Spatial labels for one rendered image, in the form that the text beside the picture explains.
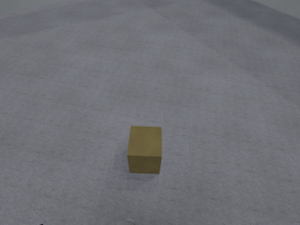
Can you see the carton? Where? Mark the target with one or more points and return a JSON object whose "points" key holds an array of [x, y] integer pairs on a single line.
{"points": [[144, 151]]}

